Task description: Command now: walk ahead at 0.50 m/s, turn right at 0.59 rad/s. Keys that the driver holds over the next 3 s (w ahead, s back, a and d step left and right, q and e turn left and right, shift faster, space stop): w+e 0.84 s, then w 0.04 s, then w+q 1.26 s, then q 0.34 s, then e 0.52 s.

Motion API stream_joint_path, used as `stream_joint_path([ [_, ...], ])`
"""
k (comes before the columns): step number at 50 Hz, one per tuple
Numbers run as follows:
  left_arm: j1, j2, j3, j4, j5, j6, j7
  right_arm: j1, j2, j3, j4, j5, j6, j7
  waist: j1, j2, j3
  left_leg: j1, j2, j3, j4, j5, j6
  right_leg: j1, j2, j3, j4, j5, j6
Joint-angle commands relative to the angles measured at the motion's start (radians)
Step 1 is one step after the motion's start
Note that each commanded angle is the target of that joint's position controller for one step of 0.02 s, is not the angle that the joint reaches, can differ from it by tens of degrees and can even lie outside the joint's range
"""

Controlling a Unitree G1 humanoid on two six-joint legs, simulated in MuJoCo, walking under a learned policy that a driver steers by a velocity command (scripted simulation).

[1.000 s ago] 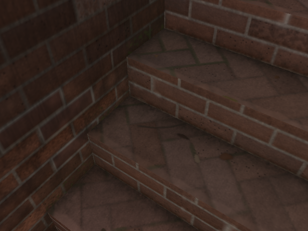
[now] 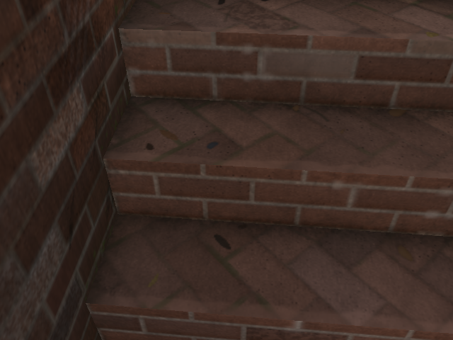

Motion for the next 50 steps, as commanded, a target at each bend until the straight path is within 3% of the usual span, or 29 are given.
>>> stream_joint_path([
  [1, 0.113, -0.209, -0.081, -0.026, -0.004, 0.042, 0.031, -0.081, 0.102, 0.039, -0.046, -0.026, -0.023, 0.028, 0.087, 0.022, 0.189, -0.02, 0.167, -0.149, -0.494, 0.016, 0.03, -0.263, -0.082, 0.06, -0.025, 0.041, 0.017],
  [2, 0.017, -0.223, -0.091, -0.052, -0.015, 0.051, 0.036, -0.008, 0.074, 0.043, -0.038, -0.049, -0.023, 0.023, 0.043, 0.033, 0.184, 0.034, 0.209, -0.162, -0.549, 0.082, 0.081, -0.363, -0.055, -0.018, 0.216, -0.018, 0.043],
  [6, -0.084, -0.19, -0.101, -0.142, -0.011, 0.042, 0.053, 0.096, 0.049, 0.047, -0.048, -0.029, -0.018, 0.014, 0.018, 0.073, 0.205, 0.186, 0.19, -0.045, -0.579, 0.199, 0.062, -0.624, -0.108, 0.011, 0.232, -0.049, 0.095],
  [8, -0.262, -0.168, -0.116, -0.233, -0.026, 0.032, 0.029, 0.128, 0.004, 0.043, -0.059, -0.023, -0.008, 0.002, -0.013, 0.129, 0.175, 0.128, 0.132, 0.003, -0.648, 0.109, 0.059, -0.529, -0.154, -0.126, -0.016, -0.021, 0.122],
  [11, -0.404, -0.222, -0.147, -0.274, -0.028, 0.041, -0.001, 0.302, -0.106, 0.0, -0.016, 0.0, -0.007, -0.028, -0.091, 0.179, 0.093, 0.344, 0.221, -0.04, -0.846, 0.162, 0.143, -0.423, -0.24, -0.237, -0.159, -0.15, 0.1],
  [12, -0.385, -0.202, -0.137, -0.267, -0.034, 0.053, -0.014, 0.27, -0.088, -0.005, -0.008, 0.037, -0.005, -0.031, -0.08, 0.159, 0.102, 0.452, 0.209, 0.034, -0.834, 0.362, 0.127, -0.383, -0.263, -0.247, -0.301, -0.233, 0.076],
  [13, -0.417, -0.195, -0.145, -0.29, -0.043, 0.045, -0.028, 0.215, -0.086, 0.006, -0.007, 0.062, 0.003, -0.038, -0.029, 0.13, 0.072, 0.351, 0.163, 0.121, -0.813, 0.876, 0.11, -0.079, -0.209, -0.335, -0.569, -0.256, 0.013],
  [15, -0.316, -0.162, -0.114, -0.328, -0.016, 0.043, -0.027, 0.294, -0.198, -0.014, 0.044, 0.061, -0.013, -0.045, 0.05, 0.246, -0.083, 0.54, 0.261, 0.087, -0.633, 1.945, 0.173, 0.175, -0.077, -0.383, -0.644, -0.449, -0.055],
  [16, -0.186, -0.076, -0.079, -0.31, 0.002, 0.044, -0.027, 0.255, -0.244, -0.029, 0.023, 0.063, -0.022, -0.041, 0.11, 0.294, -0.174, 0.657, 0.286, 0.051, -0.488, 2.053, 0.181, 0.281, -0.031, -0.348, -0.81, -0.537, -0.081],
  [17, -0.039, 0.012, -0.032, -0.274, 0.002, 0.061, -0.019, 0.19, -0.266, -0.037, 0.0, 0.066, -0.042, -0.028, 0.187, 0.283, -0.246, 0.702, 0.253, 0.034, -0.313, 1.941, 0.164, 0.425, 0.004, -0.264, -1.047, -0.577, -0.095],
  [18, 0.167, 0.107, 0.012, -0.234, 0.007, 0.073, -0.011, 0.092, -0.243, -0.035, -0.07, 0.053, -0.084, -0.008, 0.268, 0.194, -0.291, 0.395, 0.239, -0.074, -0.04, 1.593, 0.137, 0.746, -0.093, 0.104, -1.213, -0.478, -0.16],
  [19, 0.264, 0.246, 0.058, -0.165, 0.024, 0.086, 0.019, 0.048, -0.073, -0.01, -0.152, 0.029, -0.12, 0.032, 0.177, -0.258, -0.374, -0.111, -0.048, -0.156, 0.368, 0.448, 0.073, 1.003, -0.31, 0.892, -1.681, -0.903, -0.303],
  [20, 0.264, 0.196, 0.038, -0.136, 0.047, 0.058, 0.045, -0.068, -0.054, -0.034, -0.148, 0.026, -0.144, 0.065, 0.154, -0.153, -0.386, -0.263, -0.159, -0.43, 0.948, 0.243, 0.043, 0.976, -0.396, 1.227, -1.961, -1.012, -0.238],
  [22, 0.227, -0.007, -0.02, -0.014, -0.003, 0.006, 0.022, -0.248, 0.083, 0.009, -0.282, 0.016, -0.135, 0.09, 0.055, -0.011, 0.022, -0.601, -0.123, -0.394, 1.4, 0.224, 0.092, 0.671, -0.365, 0.856, -1.829, -0.8, -0.092],
  [23, 0.167, -0.076, -0.036, 0.031, -0.004, -0.012, 0.004, -0.251, 0.144, 0.039, -0.336, 0.006, -0.121, 0.077, -0.022, 0.031, 0.122, -0.669, -0.096, -0.356, 1.46, 0.227, 0.107, 0.548, -0.295, 0.623, -1.739, -0.664, -0.04],
  [25, 0.14, -0.131, -0.046, 0.084, 0.011, -0.012, -0.026, -0.157, 0.222, 0.094, -0.375, 0.018, -0.11, 0.082, -0.091, -0.011, 0.139, -0.743, -0.059, -0.312, 1.539, 0.269, 0.131, 0.498, -0.204, 0.301, -1.671, -0.367, 0.062],
  [28, 0.095, -0.097, -0.05, 0.121, 0.048, -0.016, -0.058, -0.126, 0.189, 0.099, -0.388, 0.053, -0.078, 0.049, -0.15, -0.053, 0.157, -0.772, -0.069, -0.193, 1.508, 0.266, 0.102, 0.357, -0.145, 0.094, -1.682, -0.083, 0.081],
  [32, 0.211, -0.016, -0.04, 0.191, 0.044, -0.023, -0.07, -0.372, 0.224, 0.137, -0.499, -0.016, -0.049, 0.008, -0.099, -0.159, 0.108, -0.805, -0.07, -0.069, 1.315, 0.333, 0.068, 0.271, -0.124, 0.112, -1.775, -0.089, 0.037],
  [34, 0.366, 0.024, -0.014, 0.213, 0.01, -0.01, -0.009, -0.612, 0.249, 0.157, -0.582, -0.029, -0.052, -0.008, 0.019, -0.159, 0.066, -0.77, -0.073, 0.028, 1.074, 0.234, 0.025, 0.39, -0.198, 0.233, -1.948, 0.063, -0.028],
  [35, 0.401, 0.024, -0.008, 0.229, 0.019, 0.006, 0.016, -0.571, 0.293, 0.156, -0.57, -0.036, -0.058, -0.013, 0.006, -0.161, -0.025, -0.81, -0.056, -0.002, 1.131, 0.211, 0.001, 0.596, -0.244, 0.261, -1.904, 0.15, -0.07],
  [36, 0.37, 0.038, -0.004, 0.208, 0.011, 0.007, 0.031, -0.528, 0.263, 0.148, -0.556, -0.03, -0.06, -0.001, 0.002, -0.137, -0.05, -0.817, -0.055, 0.008, 1.07, 0.185, -0.006, 0.7, -0.258, 0.237, -1.918, 0.187, -0.07],
  [38, 0.238, 0.078, 0.012, 0.162, 0.008, 0.028, 0.059, -0.432, 0.196, 0.117, -0.517, -0.024, -0.065, 0.014, -0.073, -0.188, -0.175, -0.462, -0.094, 0.035, 0.769, 0.08, 0.039, 0.738, -0.241, 0.073, -1.821, 0.937, -0.043],
  [41, 0.154, 0.15, 0.032, 0.135, 0.005, -0.019, 0.053, -0.149, -0.006, 0.018, -0.458, 0.003, -0.054, 0.017, -0.225, -0.279, -0.326, 0.08, -0.162, -0.113, 0.275, -0.183, 0.049, 0.857, -0.291, 0.108, -1.517, 1.811, -0.138],
  [42, 0.05, 0.166, 0.041, 0.091, 0.034, -0.048, 0.046, 0.036, -0.054, 0.002, -0.388, -0.003, -0.055, 0.014, -0.322, -0.191, -0.38, 0.321, -0.113, -0.299, 0.132, -0.176, 0.088, 0.727, -0.275, 0.129, -1.255, 1.702, -0.162],
  [43, 0.104, 0.002, 0.0, 0.068, 0.053, -0.081, -0.002, 0.084, -0.12, -0.007, -0.337, -0.024, -0.03, 0.009, -0.217, 0.408, -0.41, 0.589, 0.131, -0.7, -0.084, 0.677, 0.267, 0.384, -0.064, 0.106, -0.845, 0.263, -0.05],
  [44, 0.13, -0.037, 0.003, 0.064, 0.03, -0.089, -0.04, 0.065, -0.006, -0.002, -0.303, -0.034, -0.004, -0.015, -0.188, 0.389, -0.4, 0.574, 0.27, -1.192, -0.371, 0.44, 0.387, 0.097, 0.098, 0.272, -0.265, -0.176, 0.033],
  [46, -0.034, -0.088, -0.024, -0.042, -0.004, -0.059, -0.047, 0.019, 0.162, 0.028, -0.182, 0.034, -0.001, -0.005, -0.131, 0.06, 0.044, 0.194, 0.209, -0.888, -0.384, 0.015, 0.308, -0.135, 0.016, 0.145, 0.066, -0.284, 0.024],
  [48, -0.001, -0.135, -0.058, -0.072, -0.02, -0.045, -0.038, 0.044, 0.267, 0.053, -0.065, 0.012, -0.02, 0.009, -0.027, -0.049, 0.161, 0.048, 0.141, -0.646, -0.369, 0.004, 0.222, -0.156, -0.013, 0.142, 0.102, -0.282, 0.021],
  [50, 0.025, -0.167, -0.081, -0.091, -0.044, -0.048, -0.043, 0.056, 0.278, 0.06, -0.025, 0.001, -0.018, 0.017, 0.013, -0.021, 0.184, 0.049, 0.086, -0.512, -0.426, 0.023, 0.197, -0.223, -0.034, 0.14, 0.067, -0.209, 0.026],
])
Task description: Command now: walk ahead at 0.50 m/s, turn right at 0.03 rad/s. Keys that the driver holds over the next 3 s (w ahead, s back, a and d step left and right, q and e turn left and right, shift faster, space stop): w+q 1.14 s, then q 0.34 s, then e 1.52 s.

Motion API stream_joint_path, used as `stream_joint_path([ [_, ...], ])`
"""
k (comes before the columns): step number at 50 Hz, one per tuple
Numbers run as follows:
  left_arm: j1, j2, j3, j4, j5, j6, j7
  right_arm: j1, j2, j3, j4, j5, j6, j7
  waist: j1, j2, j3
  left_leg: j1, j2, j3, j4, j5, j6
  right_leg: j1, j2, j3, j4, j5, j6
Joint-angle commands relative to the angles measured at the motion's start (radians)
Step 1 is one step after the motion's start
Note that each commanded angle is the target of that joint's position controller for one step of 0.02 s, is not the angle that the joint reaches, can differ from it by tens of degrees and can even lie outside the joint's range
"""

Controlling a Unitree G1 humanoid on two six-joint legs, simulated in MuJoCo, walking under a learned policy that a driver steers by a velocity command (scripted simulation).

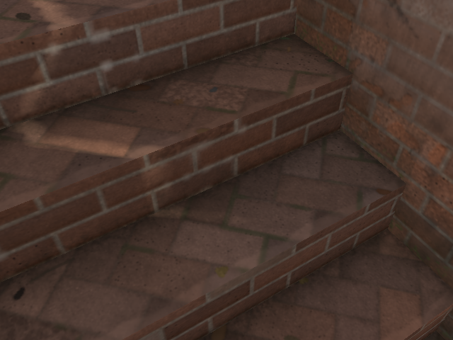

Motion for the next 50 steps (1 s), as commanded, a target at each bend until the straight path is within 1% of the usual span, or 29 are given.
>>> stream_joint_path([
  [1, 0.022, -0.158, -0.077, -0.121, -0.02, -0.014, -0.009, 0.01, 0.197, 0.077, 0.028, 0.004, -0.015, 0.029, 0.109, 0.034, 0.22, 0.074, 0.192, -0.405, -0.567, 0.263, 0.174, -0.352, -0.066, 0.026, 0.047, 0.014, 0.021],
  [4, -0.121, -0.158, -0.11, -0.211, 0.022, -0.01, -0.051, 0.02, 0.106, 0.078, -0.012, 0.013, -0.028, 0.011, 0.116, 0.046, 0.139, 0.108, 0.19, -0.328, -0.62, 0.425, 0.191, -0.335, -0.198, -0.147, -0.192, 0.107, 0.082],
  [7, -0.284, -0.197, -0.14, -0.278, 0.037, -0.002, -0.04, 0.106, 0.041, 0.058, -0.027, 0.028, -0.023, -0.014, 0.044, 0.06, 0.019, 0.05, 0.17, -0.241, -0.743, 0.498, 0.176, 0.114, -0.238, -0.269, -0.711, 0.221, 0.123],
  [10, -0.344, -0.136, -0.113, -0.304, 0.008, -0.011, 0.011, 0.26, -0.057, 0.026, 0.01, 0.023, -0.007, -0.01, 0.006, 0.218, 0.066, 0.374, 0.186, -0.275, -0.8, 0.974, 0.187, 0.163, -0.118, -0.399, -1.02, -0.109, 0.109],
  [11, -0.312, -0.089, -0.093, -0.314, 0.021, -0.024, 0.015, 0.298, -0.037, 0.037, 0.024, 0.019, 0.002, 0.0, 0.023, 0.225, 0.024, 0.536, 0.127, -0.236, -0.661, 1.46, 0.174, 0.225, -0.049, -0.424, -1.134, -0.216, 0.102],
  [12, -0.204, 0.006, -0.049, -0.295, 0.019, -0.031, 0.019, 0.247, -0.054, 0.037, -0.007, 0.009, -0.001, 0.007, 0.077, 0.293, -0.031, 0.6, 0.136, -0.285, -0.496, 1.664, 0.133, 0.415, -0.059, -0.333, -1.44, 0.087, 0.097],
  [14, 0.038, 0.109, 0.007, -0.156, 0.045, 0.006, 0.05, 0.086, -0.07, 0.019, -0.109, 0.023, -0.025, 0.003, 0.152, 0.339, -0.058, 0.434, 0.1, -0.355, -0.191, 1.189, 0.068, 0.751, -0.186, -0.169, -1.927, 0.538, 0.095],
  [15, 0.151, 0.12, 0.009, -0.069, 0.055, 0.035, 0.069, -0.019, 0.008, 0.032, -0.175, 0.008, -0.049, 0.013, 0.17, 0.149, -0.016, -0.001, 0.0, -0.309, 0.147, 0.438, 0.034, 1.034, -0.326, -0.103, -1.881, 0.943, 0.097],
  [16, 0.301, 0.135, 0.006, -0.007, 0.112, 0.057, 0.076, 0.03, 0.13, 0.045, -0.192, -0.006, -0.092, 0.032, 0.156, -0.158, -0.158, -0.536, -0.082, -0.344, 0.727, -0.091, 0.028, 1.432, -0.507, -0.009, -1.423, 1.819, 0.025],
  [17, 0.384, 0.093, 0.002, 0.024, 0.169, 0.069, 0.068, 0.039, 0.09, 0.032, -0.191, 0.044, -0.117, 0.045, 0.196, -0.162, -0.294, -0.725, -0.087, -0.414, 1.181, -0.129, 0.027, 1.441, -0.637, 0.0, -1.436, 1.842, -0.085],
  [19, 0.287, -0.013, -0.007, 0.095, 0.125, 0.072, 0.045, -0.183, 0.161, 0.067, -0.322, 0.099, -0.071, 0.047, 0.151, -0.155, -0.137, -1.075, -0.026, -0.305, 1.476, -0.144, 0.029, 1.346, -0.542, -0.077, -1.578, 0.887, -0.076],
  [21, 0.175, -0.076, -0.031, 0.141, 0.067, 0.056, 0.063, -0.281, 0.296, 0.149, -0.464, 0.076, -0.023, 0.06, 0.027, -0.145, 0.054, -1.087, 0.04, -0.327, 1.632, -0.102, 0.042, 0.965, -0.528, -0.111, -1.729, 0.478, -0.009],
  [23, -0.051, -0.05, -0.042, 0.133, 0.046, 0.061, 0.06, -0.316, 0.262, 0.186, -0.574, 0.051, -0.011, 0.081, -0.106, -0.112, 0.188, -0.828, 0.098, -0.263, 1.21, 0.001, 0.036, 0.488, -0.418, -0.321, -1.945, 0.189, 0.067],
  [24, -0.166, -0.029, -0.054, 0.133, 0.087, 0.066, 0.057, -0.313, 0.175, 0.171, -0.576, 0.039, -0.012, 0.068, -0.152, -0.089, 0.184, -0.522, 0.05, -0.164, 0.945, 0.15, 0.032, 0.218, -0.285, -0.509, -2.027, 0.467, 0.058],
  [25, -0.248, 0.12, -0.024, 0.103, 0.085, 0.046, 0.056, -0.169, 0.096, 0.145, -0.522, 0.005, -0.019, 0.069, -0.234, -0.138, 0.049, -0.068, 0.022, -0.086, 0.782, 0.213, 0.036, 0.111, -0.29, -0.534, -2.052, 1.027, 0.002],
  [27, -0.215, 0.319, 0.027, 0.081, 0.043, 0.021, 0.063, 0.117, -0.034, 0.085, -0.35, -0.025, 0.002, 0.047, -0.305, -0.14, -0.207, 0.232, -0.07, -0.004, 0.753, 0.073, 0.01, 0.382, -0.361, -0.479, -1.883, 1.964, -0.077],
  [28, -0.232, 0.383, 0.046, 0.058, 0.018, 0.031, 0.069, 0.231, -0.106, 0.051, -0.295, -0.041, 0.028, 0.032, -0.338, -0.116, -0.271, 0.207, -0.062, -0.04, 0.597, 0.022, 0.017, 0.615, -0.404, -0.427, -1.698, 2.129, -0.091],
  [29, -0.231, 0.361, 0.041, 0.03, 0.001, 0.035, 0.058, 0.211, -0.153, 0.036, -0.298, -0.037, 0.037, 0.03, -0.315, -0.1, -0.282, 0.169, -0.059, -0.094, 0.231, 0.002, 0.045, 0.812, -0.414, -0.384, -1.47, 2.096, -0.102],
  [30, -0.01, 0.223, 0.017, -0.024, 0.009, 0.031, 0.07, -0.007, -0.189, 0.024, -0.279, -0.009, 0.036, 0.02, -0.086, 0.114, -0.248, 0.249, -0.152, -0.16, 0.078, -0.005, 0.115, 0.597, -0.306, -0.342, -1.228, 1.834, -0.087],
  [31, 0.066, 0.171, -0.003, -0.011, 0.041, 0.014, 0.06, -0.122, -0.217, 0.017, -0.311, -0.006, 0.062, -0.006, -0.011, 0.395, -0.262, 0.375, 0.019, -0.515, -0.226, 0.043, 0.229, 0.314, -0.157, -0.304, -0.786, 0.542, -0.033],
  [32, 0.038, 0.097, -0.026, -0.049, 0.05, -0.027, 0.013, -0.128, -0.157, 0.04, -0.34, -0.064, 0.056, -0.012, 0.009, 0.466, -0.308, 0.325, 0.102, -0.824, -0.445, 0.005, 0.296, 0.204, -0.061, -0.103, -0.318, 0.222, -0.019],
  [33, -0.075, 0.002, -0.056, -0.089, 0.094, -0.048, -0.013, -0.042, -0.082, 0.064, -0.26, -0.046, 0.046, 0.04, 0.004, 0.219, -0.143, 0.229, 0.007, -0.531, -0.274, 0.409, 0.197, 0.154, -0.071, -0.098, -0.087, 0.072, -0.023],
  [34, -0.133, -0.078, -0.069, -0.139, 0.105, -0.059, -0.016, 0.006, -0.024, 0.079, -0.2, -0.017, 0.044, 0.08, 0.049, 0.107, -0.02, 0.166, 0.039, -0.527, -0.324, 0.525, 0.205, -0.054, -0.049, -0.104, 0.083, 0.013, -0.044],
  [35, -0.107, -0.09, -0.083, -0.174, 0.092, -0.059, -0.022, 0.09, -0.004, 0.072, -0.174, -0.005, 0.03, 0.088, 0.043, 0.056, -0.018, 0.147, 0.098, -0.737, -0.439, 0.206, 0.239, -0.206, -0.053, -0.091, 0.163, 0.001, -0.032],
  [37, -0.037, -0.111, -0.106, -0.198, 0.069, -0.05, -0.032, -0.005, 0.001, 0.063, -0.144, 0.033, 0.023, 0.081, 0.12, 0.126, 0.131, 0.086, 0.067, -0.765, -0.538, -0.137, 0.221, -0.355, -0.083, -0.091, 0.136, -0.024, 0.02],
  [40, -0.069, -0.112, -0.126, -0.21, 0.08, -0.048, 0.007, -0.106, 0.016, 0.066, -0.153, 0.019, 0.006, 0.07, 0.156, 0.078, 0.185, -0.065, 0.066, -0.658, -0.567, -0.004, 0.203, -0.395, -0.122, -0.16, -0.001, 0.078, 0.057],
  [44, -0.126, -0.169, -0.151, -0.234, 0.063, -0.051, 0.036, 0.015, -0.001, 0.069, -0.105, -0.017, -0.001, 0.068, 0.077, 0.181, 0.096, 0.082, 0.128, -0.726, -0.602, 0.053, 0.243, -0.622, -0.12, -0.186, 0.321, 0.104, 0.072],
  [48, -0.337, -0.203, -0.185, -0.349, 0.063, -0.06, 0.051, 0.122, -0.024, 0.053, -0.086, 0.03, 0.025, 0.043, 0.002, 0.175, 0.107, 0.155, 0.128, -0.742, -0.688, 0.031, 0.216, -0.692, -0.172, -0.188, -0.026, 0.008, 0.11],
  [50, -0.353, -0.198, -0.184, -0.376, 0.067, -0.058, 0.06, 0.138, -0.038, 0.043, -0.085, 0.023, 0.031, 0.019, 0.003, 0.217, 0.061, 0.143, 0.158, -0.754, -0.782, 0.055, 0.235, -0.558, -0.188, -0.227, -0.159, 0.071, 0.127],
])
Over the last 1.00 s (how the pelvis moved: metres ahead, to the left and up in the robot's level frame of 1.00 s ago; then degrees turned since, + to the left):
0.50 -0.15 0.36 -31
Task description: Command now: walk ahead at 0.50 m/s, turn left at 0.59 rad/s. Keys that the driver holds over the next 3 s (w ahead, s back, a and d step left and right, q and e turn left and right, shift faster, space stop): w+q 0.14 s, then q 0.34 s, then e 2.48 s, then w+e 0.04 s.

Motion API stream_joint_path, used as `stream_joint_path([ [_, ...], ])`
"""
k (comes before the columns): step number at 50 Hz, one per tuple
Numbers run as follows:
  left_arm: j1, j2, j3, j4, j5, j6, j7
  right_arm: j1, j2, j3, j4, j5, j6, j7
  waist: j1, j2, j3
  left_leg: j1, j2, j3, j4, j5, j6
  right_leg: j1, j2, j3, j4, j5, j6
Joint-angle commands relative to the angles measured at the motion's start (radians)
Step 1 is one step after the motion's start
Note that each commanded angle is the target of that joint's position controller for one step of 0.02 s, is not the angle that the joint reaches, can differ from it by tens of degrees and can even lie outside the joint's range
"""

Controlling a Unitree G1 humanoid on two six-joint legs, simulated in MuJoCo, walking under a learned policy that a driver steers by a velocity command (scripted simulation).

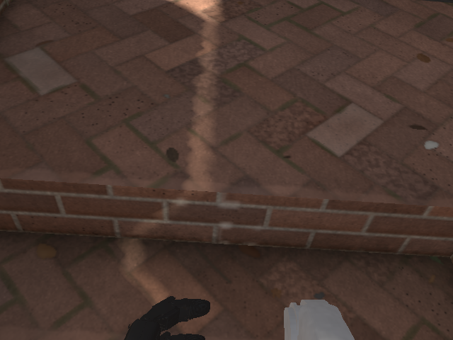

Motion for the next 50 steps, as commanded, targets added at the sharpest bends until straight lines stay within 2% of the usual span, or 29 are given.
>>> stream_joint_path([
  [1, -0.325, -0.003, -0.004, -0.217, 0.015, -0.021, 0.013, 0.006, -0.243, -0.073, -0.068, 0.051, 0.013, -0.06, 0.013, 0.206, 0.025, -0.132, 0.208, -0.256, -0.512, -0.088, 0.212, 0.231, -0.039, -0.056, -0.385, -0.189, 0.002],
  [2, -0.222, -0.007, 0.011, -0.185, 0.022, -0.004, 0.016, -0.051, -0.237, -0.075, -0.054, 0.025, 0.036, -0.074, 0.075, 0.243, -0.039, -0.135, 0.197, -0.178, -0.492, -0.019, 0.191, 0.423, -0.045, -0.041, -0.474, -0.343, -0.019],
  [3, -0.089, 0.086, 0.069, -0.148, 0.011, -0.005, 0.013, -0.088, -0.282, -0.086, -0.067, 0.025, 0.024, -0.07, 0.165, 0.25, -0.134, -0.143, 0.175, -0.064, -0.474, 0.428, 0.16, 0.758, 0.027, -0.15, -0.608, -0.424, -0.046],
  [5, 0.139, 0.255, 0.168, -0.062, -0.013, 0.007, 0.028, -0.122, -0.346, -0.103, -0.084, 0.069, -0.016, -0.055, 0.264, 0.281, -0.173, 0.041, 0.183, -0.029, -0.205, 1.183, 0.142, 0.944, 0.096, -0.109, -0.85, -0.593, -0.047],
  [6, 0.378, 0.339, 0.209, 0.009, -0.009, 0.004, 0.032, -0.209, -0.308, -0.096, -0.097, 0.059, -0.04, -0.049, 0.356, 0.144, -0.241, -0.052, 0.158, 0.009, 0.193, 1.294, 0.12, 1.182, -0.024, 0.262, -1.057, -0.664, -0.119],
  [7, 0.539, 0.451, 0.237, 0.103, 0.051, 0.027, 0.042, -0.276, -0.138, -0.068, -0.203, 0.055, -0.068, -0.017, 0.309, -0.507, -0.321, -0.391, -0.041, 0.079, 0.609, 0.552, 0.075, 1.371, -0.238, 0.927, -1.633, -0.962, -0.229],
  [8, 0.458, 0.38, 0.217, 0.086, 0.065, 0.035, 0.061, -0.211, -0.098, -0.051, -0.182, 0.025, -0.101, 0.021, 0.233, -0.526, -0.361, -0.483, -0.123, -0.129, 1.095, 0.32, 0.04, 1.343, -0.369, 1.376, -1.868, -1.014, -0.258],
  [9, 0.323, 0.277, 0.192, 0.106, 0.027, 0.045, 0.066, -0.248, -0.078, -0.047, -0.22, 0.035, -0.104, 0.039, 0.147, -0.352, -0.138, -0.611, -0.101, -0.101, 1.338, 0.314, 0.035, 1.131, -0.361, 1.227, -1.853, -0.963, -0.203],
  [10, 0.22, 0.173, 0.172, 0.157, 0.039, 0.063, 0.061, -0.323, -0.054, -0.024, -0.261, 0.034, -0.087, 0.04, 0.093, -0.225, 0.041, -0.635, -0.073, -0.034, 1.45, 0.301, 0.047, 0.913, -0.338, 0.931, -1.74, -0.797, -0.179],
  [12, 0.101, 0.009, 0.136, 0.202, 0.041, 0.075, 0.049, -0.214, -0.07, -0.023, -0.252, 0.049, -0.039, 0.023, -0.015, -0.053, 0.176, -0.616, -0.025, 0.047, 1.528, 0.307, 0.032, 0.694, -0.275, 0.471, -1.502, -0.528, -0.1],
  [15, 0.151, 0.032, 0.143, 0.266, 0.025, 0.075, 0.033, -0.172, -0.062, -0.025, -0.257, 0.093, -0.012, 0.023, -0.028, -0.006, 0.216, -0.642, -0.021, 0.13, 1.551, 0.281, 0.034, 0.737, -0.228, 0.152, -1.543, -0.27, -0.08],
  [17, 0.218, 0.084, 0.158, 0.266, 0.025, 0.075, 0.041, -0.241, -0.061, -0.023, -0.31, 0.088, -0.011, 0.02, -0.001, -0.015, 0.205, -0.712, 0.01, 0.151, 1.428, 0.32, 0.01, 0.847, -0.217, 0.049, -1.573, -0.144, -0.091],
  [18, 0.251, 0.098, 0.162, 0.261, 0.032, 0.073, 0.046, -0.283, -0.066, -0.023, -0.343, 0.068, -0.014, 0.015, 0.023, -0.015, 0.19, -0.737, 0.019, 0.159, 1.39, 0.324, -0.016, 0.895, -0.233, 0.043, -1.605, -0.072, -0.106],
  [22, 0.34, 0.189, 0.204, 0.217, 0.016, 0.085, 0.096, -0.426, -0.085, -0.024, -0.453, 0.072, 0.017, -0.023, 0.077, -0.097, 0.139, -0.706, 0.136, 0.247, 0.945, 0.259, -0.097, 1.106, -0.258, -0.03, -1.706, -0.02, -0.11],
  [24, 0.259, 0.208, 0.208, 0.187, 0.002, 0.083, 0.094, -0.437, -0.082, -0.023, -0.444, 0.075, 0.031, -0.016, 0.079, -0.128, 0.084, -0.386, 0.14, 0.363, 0.69, 0.268, -0.082, 1.035, -0.203, -0.148, -1.729, 0.039, -0.087],
  [26, 0.346, 0.223, 0.212, 0.207, -0.018, 0.066, 0.092, -0.477, -0.051, -0.014, -0.439, 0.065, 0.031, -0.014, 0.132, -0.126, 0.082, -0.256, 0.128, 0.39, 0.512, 0.205, -0.056, 1.084, -0.253, -0.117, -1.828, 0.025, -0.139],
  [29, 0.362, 0.244, 0.225, 0.248, -0.026, 0.07, 0.073, -0.378, -0.065, -0.022, -0.392, 0.054, 0.004, -0.002, 0.104, -0.127, 0.104, -0.199, 0.111, 0.386, 0.19, 0.084, -0.008, 1.309, -0.281, -0.053, -1.815, 0.302, -0.18],
  [31, 0.344, 0.237, 0.219, 0.266, -0.041, 0.076, 0.051, -0.252, -0.121, -0.058, -0.334, 0.032, -0.017, 0.01, 0.031, -0.074, 0.055, -0.031, 0.057, 0.406, -0.147, 0.294, 0.04, 1.395, -0.18, -0.1, -1.599, 0.649, -0.13],
  [32, 0.33, 0.247, 0.218, 0.28, -0.045, 0.067, 0.04, -0.132, -0.162, -0.073, -0.274, -0.001, -0.013, 0.009, -0.004, -0.047, 0.02, 0.147, 0.093, 0.375, -0.175, 0.548, 0.035, 1.286, -0.134, -0.097, -1.459, 0.507, -0.1],
  [33, 0.377, 0.165, 0.199, 0.274, -0.016, 0.049, 0.016, -0.077, -0.233, -0.088, -0.245, -0.018, 0.008, -0.008, 0.037, 0.2, -0.065, 0.494, 0.28, 0.151, -0.031, 1.299, 0.086, 0.939, -0.061, -0.08, -1.293, -0.023, -0.024],
  [34, 0.476, 0.114, 0.176, 0.335, -0.029, 0.059, 0.0, -0.042, -0.176, -0.067, -0.23, -0.04, 0.033, -0.013, 0.04, 0.265, -0.243, 0.509, 0.43, 0.023, -0.095, 1.149, 0.211, 0.941, -0.054, 0.035, -1.11, -0.332, 0.031],
  [35, 0.489, 0.133, 0.192, 0.37, -0.064, 0.08, -0.007, -0.094, -0.142, -0.059, -0.248, -0.043, 0.039, -0.008, 0.048, 0.185, -0.239, 0.378, 0.456, -0.017, -0.177, 0.83, 0.268, 0.951, -0.052, 0.081, -0.924, -0.389, 0.073],
  [36, 0.406, 0.118, 0.197, 0.357, -0.068, 0.1, -0.005, -0.193, -0.13, -0.056, -0.257, -0.031, 0.04, -0.012, 0.069, 0.124, -0.138, 0.251, 0.429, 0.033, -0.224, 0.628, 0.242, 0.908, -0.042, 0.089, -0.777, -0.401, 0.098],
  [37, 0.309, 0.095, 0.198, 0.32, -0.046, 0.114, 0.008, -0.273, -0.128, -0.053, -0.268, -0.024, 0.031, -0.019, 0.085, 0.081, -0.064, 0.17, 0.388, 0.118, -0.237, 0.465, 0.184, 0.855, -0.044, 0.119, -0.723, -0.394, 0.107],
  [39, 0.322, 0.083, 0.204, 0.316, -0.029, 0.138, 0.032, -0.34, -0.096, -0.038, -0.243, -0.026, 0.017, -0.029, 0.125, 0.083, -0.005, 0.052, 0.317, 0.246, -0.232, 0.427, 0.116, 0.885, -0.037, 0.122, -0.665, -0.33, 0.108],
  [42, 0.318, 0.119, 0.209, 0.282, -0.012, 0.154, 0.06, -0.372, -0.107, -0.032, -0.235, -0.032, 0.003, -0.058, 0.129, 0.117, 0.015, 0.018, 0.292, 0.341, -0.242, 0.389, 0.126, 0.908, -0.023, 0.073, -0.711, -0.196, 0.121],
  [44, 0.279, 0.13, 0.203, 0.242, -0.01, 0.158, 0.074, -0.415, -0.151, -0.036, -0.269, -0.044, 0.014, -0.075, 0.12, 0.123, 0.005, 0.026, 0.332, 0.331, -0.242, 0.443, 0.146, 0.914, -0.013, 0.047, -0.684, -0.19, 0.126],
  [48, 0.227, 0.143, 0.186, 0.166, -0.003, 0.159, 0.074, -0.398, -0.21, -0.06, -0.27, -0.007, 0.037, -0.119, 0.108, 0.157, 0.043, 0.036, 0.357, 0.354, -0.237, 0.391, 0.152, 0.934, -0.03, 0.025, -0.954, -0.328, 0.093],
  [50, 0.235, 0.158, 0.19, 0.15, -0.008, 0.169, 0.066, -0.379, -0.214, -0.073, -0.283, -0.012, 0.05, -0.108, 0.08, 0.142, 0.038, 0.078, 0.413, 0.322, -0.225, 0.344, 0.18, 0.947, -0.05, 0.016, -1.099, -0.351, 0.058],
])
Over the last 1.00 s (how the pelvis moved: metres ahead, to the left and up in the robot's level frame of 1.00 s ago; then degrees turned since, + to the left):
0.39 -0.05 0.26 31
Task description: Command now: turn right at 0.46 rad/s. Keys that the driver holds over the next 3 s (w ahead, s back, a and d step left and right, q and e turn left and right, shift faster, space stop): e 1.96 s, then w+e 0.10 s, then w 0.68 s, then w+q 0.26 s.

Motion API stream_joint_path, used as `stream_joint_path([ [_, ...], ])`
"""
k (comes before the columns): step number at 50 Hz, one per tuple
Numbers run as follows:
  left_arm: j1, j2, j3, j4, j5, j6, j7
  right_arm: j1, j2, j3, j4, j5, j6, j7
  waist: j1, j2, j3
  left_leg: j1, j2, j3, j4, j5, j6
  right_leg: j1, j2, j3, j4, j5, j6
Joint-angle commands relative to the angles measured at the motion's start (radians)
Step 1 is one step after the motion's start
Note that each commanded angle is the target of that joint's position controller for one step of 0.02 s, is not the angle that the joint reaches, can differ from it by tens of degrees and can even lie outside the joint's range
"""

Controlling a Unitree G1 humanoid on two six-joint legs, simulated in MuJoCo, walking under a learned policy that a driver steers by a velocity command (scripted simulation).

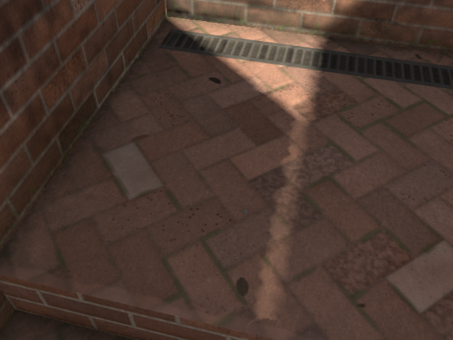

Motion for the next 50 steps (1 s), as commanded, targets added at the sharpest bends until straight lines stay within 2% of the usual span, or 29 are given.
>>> stream_joint_path([
  [1, 0.054, 0.071, 0.016, -0.075, 0.007, 0.005, -0.004, -0.065, -0.157, -0.054, -0.096, 0.021, -0.004, -0.009, -0.002, 0.181, -0.014, 0.067, 0.32, -0.238, -0.138, 0.28, 0.185, 0.007, -0.034, 0.002, -0.21, -0.06, -0.056],
  [4, 0.031, 0.064, 0.027, -0.092, 0.01, -0.005, -0.019, -0.014, -0.128, -0.061, -0.074, 0.055, 0.004, 0.013, -0.026, 0.044, -0.013, 0.071, 0.265, -0.147, 0.096, 0.188, 0.086, 0.059, 0.043, -0.062, -0.58, 0.212, -0.144],
  [5, 0.028, 0.115, 0.046, -0.104, 0.012, -0.012, -0.023, 0.008, -0.117, -0.066, -0.067, 0.052, 0.004, 0.021, -0.034, -0.078, -0.03, -0.069, 0.203, -0.095, 0.277, 0.008, 0.021, 0.166, -0.01, 0.065, -0.613, 0.533, -0.183],
  [6, 0.088, 0.209, 0.071, -0.144, 0.016, -0.017, -0.021, -0.036, -0.099, -0.061, -0.1, 0.036, -0.004, 0.029, 0.014, -0.299, -0.078, -0.33, 0.077, -0.057, 0.57, -0.307, -0.098, 0.333, -0.186, 0.371, -0.638, 0.91, -0.319],
  [7, 0.089, 0.266, 0.081, -0.209, 0.051, -0.039, -0.031, -0.123, -0.091, -0.059, -0.113, 0.042, -0.012, 0.027, 0.094, -0.283, -0.137, -0.433, -0.037, -0.19, 0.926, -0.411, -0.168, 0.297, -0.315, 0.648, -0.745, 0.796, -0.492],
  [8, 0.047, 0.259, 0.074, -0.218, 0.049, -0.054, -0.029, -0.141, -0.082, -0.06, -0.105, 0.053, -0.021, 0.045, 0.078, -0.145, -0.118, -0.522, -0.031, -0.293, 1.151, -0.355, -0.185, 0.281, -0.303, 0.634, -0.77, 0.612, -0.51],
  [9, -0.014, 0.237, 0.062, -0.225, 0.032, -0.055, -0.015, -0.139, -0.065, -0.053, -0.105, 0.059, -0.032, 0.055, 0.039, -0.052, -0.024, -0.6, -0.023, -0.332, 1.204, -0.262, -0.188, 0.243, -0.253, 0.541, -0.757, 0.503, -0.459],
  [10, -0.067, 0.21, 0.051, -0.239, 0.007, -0.053, -0.012, -0.136, -0.07, -0.048, -0.105, 0.04, -0.043, 0.058, 0.013, 0.038, 0.0, -0.618, -0.018, -0.341, 1.186, -0.173, -0.186, 0.238, -0.206, 0.48, -0.73, 0.496, -0.41],
  [11, -0.098, 0.201, 0.044, -0.255, -0.019, -0.042, -0.007, -0.121, -0.092, -0.052, -0.125, 0.017, -0.052, 0.053, -0.007, 0.04, -0.004, -0.598, -0.021, -0.338, 1.17, -0.111, -0.182, 0.241, -0.17, 0.437, -0.715, 0.541, -0.388],
  [13, -0.101, 0.167, 0.03, -0.261, -0.009, -0.016, 0.003, -0.125, -0.082, -0.032, -0.17, -0.01, -0.058, 0.052, -0.022, -0.046, -0.014, -0.567, -0.046, -0.309, 1.05, -0.048, -0.175, 0.272, -0.108, 0.375, -0.656, 0.654, -0.357],
  [16, -0.139, 0.162, 0.03, -0.324, 0.009, -0.002, 0.006, -0.085, -0.063, -0.003, -0.144, 0.022, -0.053, 0.056, -0.017, -0.041, -0.099, -0.41, -0.056, -0.241, 0.725, -0.118, -0.166, 0.289, -0.089, 0.28, -0.636, 0.748, -0.303],
  [18, -0.084, 0.186, 0.04, -0.317, -0.006, 0.01, 0.005, -0.117, -0.041, 0.008, -0.162, 0.034, -0.041, 0.048, 0.021, -0.105, -0.074, -0.306, -0.1, -0.177, 0.483, -0.273, -0.154, 0.216, -0.078, 0.303, -0.66, 0.625, -0.301],
  [19, -0.103, 0.195, 0.037, -0.334, 0.017, 0.004, 0.004, -0.059, -0.07, -0.006, -0.143, 0.027, -0.034, 0.039, 0.02, -0.165, -0.107, -0.253, -0.092, -0.201, 0.538, -0.199, -0.143, 0.19, -0.134, 0.38, -0.648, 0.688, -0.319],
  [20, -0.119, 0.191, 0.032, -0.341, 0.019, -0.001, 0.004, -0.016, -0.086, -0.011, -0.136, 0.031, -0.029, 0.033, 0.013, -0.185, -0.121, -0.237, -0.081, -0.233, 0.476, -0.192, -0.133, 0.2, -0.15, 0.412, -0.634, 0.715, -0.321],
  [24, -0.127, 0.182, 0.029, -0.34, -0.007, 0.005, -0.003, 0.007, -0.099, -0.028, -0.135, 0.041, -0.042, 0.029, -0.002, -0.143, -0.094, -0.059, -0.08, -0.254, 0.038, 0.06, -0.082, 0.146, -0.066, 0.417, -0.547, 0.644, -0.241],
  [25, -0.142, 0.15, 0.022, -0.338, -0.005, -0.004, -0.012, 0.038, -0.138, -0.044, -0.133, 0.028, -0.044, 0.031, -0.017, -0.05, -0.109, 0.071, 0.0, -0.316, 0.024, 0.294, -0.055, 0.019, -0.009, 0.357, -0.412, 0.498, -0.202],
  [26, -0.104, 0.098, 0.015, -0.321, -0.009, -0.022, -0.027, 0.087, -0.193, -0.061, -0.137, -0.003, -0.037, 0.028, -0.024, 0.212, -0.167, 0.291, 0.211, -0.528, -0.001, 0.794, 0.066, -0.234, 0.12, 0.225, -0.126, 0.018, -0.115],
  [27, -0.022, 0.144, 0.033, -0.284, -0.031, -0.047, -0.037, 0.068, -0.223, -0.064, -0.191, -0.046, -0.037, 0.023, -0.027, 0.318, -0.235, 0.229, 0.412, -0.752, -0.038, 0.857, 0.252, -0.283, 0.197, 0.186, 0.246, -0.234, -0.007],
  [28, -0.009, 0.193, 0.05, -0.259, -0.04, -0.051, -0.041, 0.019, -0.183, -0.046, -0.237, -0.053, -0.036, 0.023, -0.023, 0.206, -0.214, 0.149, 0.403, -0.748, -0.056, 0.63, 0.308, -0.329, 0.163, 0.194, 0.539, -0.204, 0.048],
  [30, -0.102, 0.164, 0.035, -0.272, -0.042, -0.027, -0.031, -0.054, -0.117, -0.022, -0.249, -0.012, -0.02, 0.009, 0.004, 0.088, -0.022, 0.034, 0.242, -0.566, -0.082, 0.14, 0.224, -0.454, 0.102, 0.181, 0.664, -0.042, 0.064],
  [31, -0.163, 0.138, 0.014, -0.314, -0.039, -0.023, -0.02, -0.015, -0.138, -0.02, -0.221, 0.008, 0.004, -0.007, -0.008, 0.119, 0.036, 0.018, 0.177, -0.493, -0.081, 0.064, 0.225, -0.497, 0.115, 0.146, 0.641, 0.062, 0.082],
  [33, -0.214, 0.144, 0.0, -0.333, -0.038, -0.034, -0.027, 0.024, -0.132, -0.014, -0.238, -0.008, 0.006, -0.03, -0.034, 0.083, 0.041, 0.055, 0.177, -0.441, -0.093, 0.047, 0.222, -0.529, 0.104, 0.133, 0.565, 0.148, 0.095],
  [36, -0.22, 0.11, -0.019, -0.323, -0.043, -0.033, -0.02, 0.075, -0.146, -0.028, -0.239, -0.005, -0.009, -0.027, -0.057, 0.148, -0.012, 0.143, 0.209, -0.409, -0.116, 0.027, 0.233, -0.525, 0.059, 0.075, 0.335, 0.181, 0.11],
  [39, -0.14, 0.09, -0.03, -0.281, -0.026, -0.017, -0.021, 0.028, -0.168, -0.045, -0.228, 0.009, -0.005, -0.018, -0.04, 0.18, -0.056, 0.037, 0.186, -0.305, -0.157, -0.036, 0.213, -0.308, 0.045, -0.047, 0.168, 0.118, 0.081],
  [41, -0.148, 0.091, -0.026, -0.3, -0.035, -0.016, -0.024, -0.011, -0.219, -0.063, -0.234, 0.023, -0.024, -0.006, -0.035, 0.208, -0.072, 0.004, 0.22, -0.304, -0.164, -0.067, 0.196, -0.18, -0.007, -0.015, -0.013, 0.063, 0.034],
  [45, -0.147, 0.119, -0.014, -0.287, -0.057, -0.019, -0.046, 0.021, -0.22, -0.063, -0.182, 0.022, -0.047, 0.012, -0.077, 0.138, -0.043, 0.053, 0.283, -0.309, -0.126, -0.14, 0.187, -0.104, 0.009, -0.09, -0.313, 0.095, -0.044],
  [48, -0.035, 0.158, 0.022, -0.229, -0.084, -0.028, -0.065, 0.119, -0.211, -0.066, -0.099, 0.021, -0.043, 0.037, -0.057, 0.071, -0.029, -0.002, 0.22, -0.209, 0.055, -0.195, 0.109, 0.134, 0.081, -0.112, -0.624, 0.179, -0.108],
  [49, 0.03, 0.212, 0.046, -0.22, -0.077, -0.034, -0.07, 0.083, -0.155, -0.051, -0.093, 0.018, -0.044, 0.048, -0.014, -0.039, -0.032, -0.173, 0.14, -0.117, 0.345, -0.243, 0.041, 0.289, 0.003, 0.048, -0.661, 0.283, -0.145],
  [50, 0.087, 0.318, 0.069, -0.249, -0.02, -0.037, -0.054, -0.05, -0.127, -0.037, -0.182, 0.025, -0.064, 0.031, 0.047, -0.337, -0.066, -0.529, -0.057, -0.119, 0.689, -0.376, -0.066, 0.382, -0.255, 0.587, -0.763, 0.216, -0.377],
])
Over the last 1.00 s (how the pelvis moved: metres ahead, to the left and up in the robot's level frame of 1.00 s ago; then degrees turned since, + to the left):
0.22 0.02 0.18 8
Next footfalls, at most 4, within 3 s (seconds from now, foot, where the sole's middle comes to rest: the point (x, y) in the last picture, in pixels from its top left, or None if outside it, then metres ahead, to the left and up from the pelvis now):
0.10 right None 0.00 -0.12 -0.77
0.50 left None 0.06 0.09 -0.77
0.96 right None -0.03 -0.11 -0.77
1.44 left None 0.09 0.07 -0.77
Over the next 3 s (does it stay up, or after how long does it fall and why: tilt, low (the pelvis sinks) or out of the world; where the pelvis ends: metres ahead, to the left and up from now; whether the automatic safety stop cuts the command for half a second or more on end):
stays up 0.07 0.07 0.01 its command is cut before an obstacle after 2.0 s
